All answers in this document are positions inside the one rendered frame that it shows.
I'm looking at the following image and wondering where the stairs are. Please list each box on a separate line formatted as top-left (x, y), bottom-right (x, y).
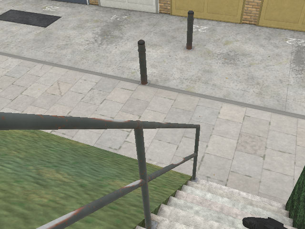
top-left (135, 177), bottom-right (297, 229)

